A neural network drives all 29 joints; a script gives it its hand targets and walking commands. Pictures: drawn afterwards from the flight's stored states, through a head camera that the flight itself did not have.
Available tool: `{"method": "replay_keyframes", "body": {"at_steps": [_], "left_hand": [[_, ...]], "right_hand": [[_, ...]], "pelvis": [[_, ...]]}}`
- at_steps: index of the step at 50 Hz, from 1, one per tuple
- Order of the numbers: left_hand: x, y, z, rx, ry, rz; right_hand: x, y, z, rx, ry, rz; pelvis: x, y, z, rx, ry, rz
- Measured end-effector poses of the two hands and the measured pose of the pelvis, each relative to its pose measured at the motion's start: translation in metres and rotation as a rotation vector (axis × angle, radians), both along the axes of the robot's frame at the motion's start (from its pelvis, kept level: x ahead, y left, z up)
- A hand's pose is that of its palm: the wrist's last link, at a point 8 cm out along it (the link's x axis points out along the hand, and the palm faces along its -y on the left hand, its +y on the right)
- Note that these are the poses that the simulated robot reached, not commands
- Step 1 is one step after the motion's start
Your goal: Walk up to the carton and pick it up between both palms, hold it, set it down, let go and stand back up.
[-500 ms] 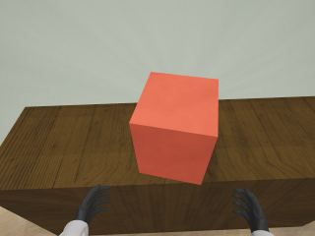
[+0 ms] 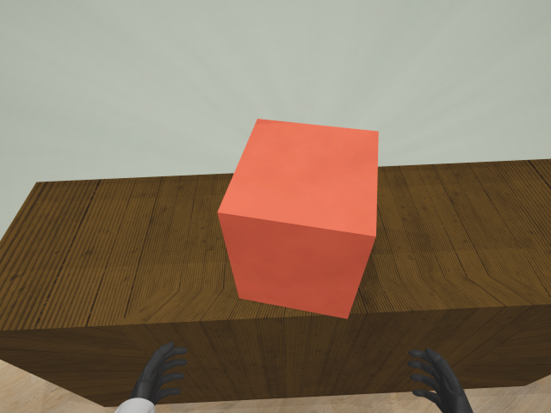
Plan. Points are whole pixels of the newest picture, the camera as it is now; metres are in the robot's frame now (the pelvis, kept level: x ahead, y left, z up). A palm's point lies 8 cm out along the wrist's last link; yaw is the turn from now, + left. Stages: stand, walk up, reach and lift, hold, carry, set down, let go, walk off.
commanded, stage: set down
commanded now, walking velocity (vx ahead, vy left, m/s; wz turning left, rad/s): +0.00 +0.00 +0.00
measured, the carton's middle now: (303, 221) +0.41 +0.00 +0.02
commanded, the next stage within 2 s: let go in 0.08 s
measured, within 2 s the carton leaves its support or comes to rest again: neither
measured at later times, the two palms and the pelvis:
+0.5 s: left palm (153, 401) +0.15 +0.22 -0.08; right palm (461, 412) +0.15 -0.23 -0.08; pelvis -0.01 +0.00 +0.00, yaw +0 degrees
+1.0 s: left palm out of the picture +0.05 +0.27 -0.10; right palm out of the picture +0.06 -0.24 -0.12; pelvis -0.03 +0.01 -0.01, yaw +2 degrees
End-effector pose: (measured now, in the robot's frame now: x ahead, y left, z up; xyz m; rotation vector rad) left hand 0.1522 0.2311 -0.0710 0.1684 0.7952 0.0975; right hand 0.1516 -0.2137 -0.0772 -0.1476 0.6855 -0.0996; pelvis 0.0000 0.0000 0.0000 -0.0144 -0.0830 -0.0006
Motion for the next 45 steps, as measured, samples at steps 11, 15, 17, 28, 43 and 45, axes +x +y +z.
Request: {"method": "replay_keyframes", "body": {"at_steps": [11, 15, 17, 28, 43, 45], "left_hand": [[-0.002, -0.005, -0.007, 0.015, 0.034, 0.017], [-0.001, -0.007, -0.007, 0.013, 0.031, 0.019], [0.000, -0.007, -0.007, 0.013, 0.030, 0.019], [-0.005, -0.009, -0.008, 0.011, 0.031, 0.018], [-0.075, 0.036, -0.025, 0.090, 0.101, 0.070], [-0.085, 0.037, -0.027, 0.091, 0.121, 0.073]], "right_hand": [[-0.001, -0.008, -0.006, -0.011, 0.033, 0.032], [-0.001, -0.011, -0.005, -0.020, 0.030, 0.036], [-0.001, -0.012, -0.005, -0.021, 0.028, 0.036], [-0.006, -0.011, -0.005, -0.022, 0.031, 0.035], [-0.068, -0.033, -0.032, -0.072, 0.267, -0.022], [-0.077, -0.032, -0.034, -0.073, 0.285, -0.019]], "pelvis": [[-0.001, -0.003, -0.001, 0.001, 0.000, 0.001], [-0.002, -0.003, -0.001, 0.002, -0.001, 0.003], [-0.003, -0.004, -0.001, 0.002, -0.002, 0.003], [-0.008, -0.003, -0.002, 0.003, -0.010, 0.004], [-0.016, 0.006, -0.007, 0.008, 0.033, 0.030], [-0.019, 0.008, -0.007, 0.008, 0.032, 0.031]]}}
